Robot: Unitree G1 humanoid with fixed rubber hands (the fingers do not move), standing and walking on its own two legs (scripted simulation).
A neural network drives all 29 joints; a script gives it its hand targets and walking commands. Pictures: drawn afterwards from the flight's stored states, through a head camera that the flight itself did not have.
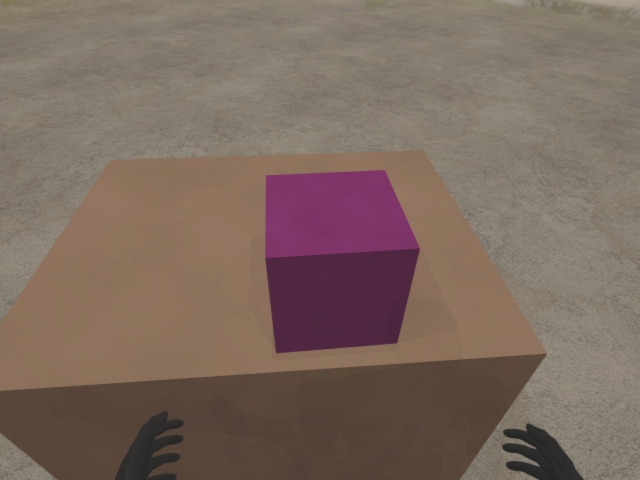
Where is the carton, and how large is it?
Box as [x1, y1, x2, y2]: [265, 170, 419, 352]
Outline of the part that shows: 384,170 266,175 265,259 276,352 395,343 397,341 419,247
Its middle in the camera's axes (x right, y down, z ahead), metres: +0.02 +0.03 +0.64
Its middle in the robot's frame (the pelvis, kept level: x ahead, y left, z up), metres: +0.47 +0.01 +0.04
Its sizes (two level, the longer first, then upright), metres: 0.200 0.200 0.211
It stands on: a pedestal, 0.71 m high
